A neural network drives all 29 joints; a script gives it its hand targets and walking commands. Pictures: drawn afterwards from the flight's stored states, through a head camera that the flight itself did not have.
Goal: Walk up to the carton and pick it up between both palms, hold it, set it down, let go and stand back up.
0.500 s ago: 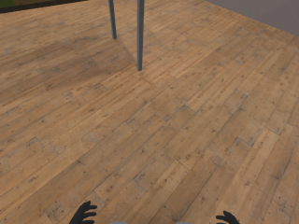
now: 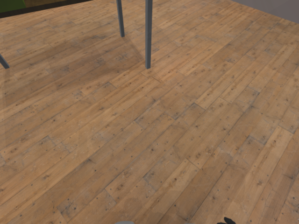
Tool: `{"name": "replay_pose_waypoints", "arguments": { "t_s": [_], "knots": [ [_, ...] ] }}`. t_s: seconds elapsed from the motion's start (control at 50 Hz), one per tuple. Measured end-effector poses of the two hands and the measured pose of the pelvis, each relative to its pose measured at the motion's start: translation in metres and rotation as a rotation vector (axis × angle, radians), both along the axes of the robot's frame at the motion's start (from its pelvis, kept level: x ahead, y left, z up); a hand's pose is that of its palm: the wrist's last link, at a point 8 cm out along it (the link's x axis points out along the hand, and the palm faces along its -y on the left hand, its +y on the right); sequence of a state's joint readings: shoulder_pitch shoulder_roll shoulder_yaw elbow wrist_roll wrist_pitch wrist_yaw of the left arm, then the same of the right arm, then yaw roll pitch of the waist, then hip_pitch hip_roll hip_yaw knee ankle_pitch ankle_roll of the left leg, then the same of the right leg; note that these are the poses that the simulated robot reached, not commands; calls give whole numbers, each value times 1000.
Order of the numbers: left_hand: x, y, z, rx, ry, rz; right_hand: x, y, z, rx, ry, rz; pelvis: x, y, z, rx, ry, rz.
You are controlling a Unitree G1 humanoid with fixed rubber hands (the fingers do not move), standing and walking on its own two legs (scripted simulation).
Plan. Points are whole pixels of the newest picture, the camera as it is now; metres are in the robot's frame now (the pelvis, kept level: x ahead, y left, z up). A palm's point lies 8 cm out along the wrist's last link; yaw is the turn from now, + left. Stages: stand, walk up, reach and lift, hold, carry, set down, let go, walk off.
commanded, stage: stand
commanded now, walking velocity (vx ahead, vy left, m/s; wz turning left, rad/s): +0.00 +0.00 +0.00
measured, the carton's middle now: out of the picture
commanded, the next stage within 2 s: none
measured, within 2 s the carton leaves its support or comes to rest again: neither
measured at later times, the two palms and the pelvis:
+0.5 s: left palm out of the picture +0.01 +0.20 -0.14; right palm out of the picture +0.04 -0.25 -0.13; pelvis +0.00 -0.02 +0.01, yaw +0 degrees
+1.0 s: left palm out of the picture -0.02 +0.20 -0.14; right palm out of the picture -0.02 -0.23 -0.13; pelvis -0.01 -0.02 +0.01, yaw +0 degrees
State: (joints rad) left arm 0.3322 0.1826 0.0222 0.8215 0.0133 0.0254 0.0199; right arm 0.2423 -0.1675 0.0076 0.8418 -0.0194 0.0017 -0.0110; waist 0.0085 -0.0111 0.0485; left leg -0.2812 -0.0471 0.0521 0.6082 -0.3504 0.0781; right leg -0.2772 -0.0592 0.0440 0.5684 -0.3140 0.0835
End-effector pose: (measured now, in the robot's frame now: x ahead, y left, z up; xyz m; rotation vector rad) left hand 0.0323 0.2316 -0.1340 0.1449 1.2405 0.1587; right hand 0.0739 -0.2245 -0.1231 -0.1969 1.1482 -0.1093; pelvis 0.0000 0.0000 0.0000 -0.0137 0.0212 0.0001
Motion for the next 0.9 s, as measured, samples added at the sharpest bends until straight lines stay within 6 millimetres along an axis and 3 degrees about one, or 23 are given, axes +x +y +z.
{"name": "replay_pose_waypoints", "arguments": {
  "t_s": [0.22, 0.44, 0.6, 0.7, 0.9],
  "knots": [
    [18, -1, 1, 20, -32, -5, -14, -20, 4, -30, 9, -54, 3, -7, 3, 5, -36, 7],
    [-22, -24, -1, -10, 101, 21, -35, -19, -2, -3, 102, -68, 4, -15, 9, 10, -33, 6],
    [-23, -31, -2, -15, 101, 12, -47, -28, -3, -13, 124, -106, 3, -18, 10, 8, -58, 2],
    [-22, -34, -5, -19, 99, 15, -61, -24, -4, -6, 162, -111, -3, -21, 10, 11, -62, -2],
    [-44, -41, -4, -34, 142, 31, -89, -13, -8, 23, 216, -120, -9, -21, 12, 7, -66, 8]
  ]
}}
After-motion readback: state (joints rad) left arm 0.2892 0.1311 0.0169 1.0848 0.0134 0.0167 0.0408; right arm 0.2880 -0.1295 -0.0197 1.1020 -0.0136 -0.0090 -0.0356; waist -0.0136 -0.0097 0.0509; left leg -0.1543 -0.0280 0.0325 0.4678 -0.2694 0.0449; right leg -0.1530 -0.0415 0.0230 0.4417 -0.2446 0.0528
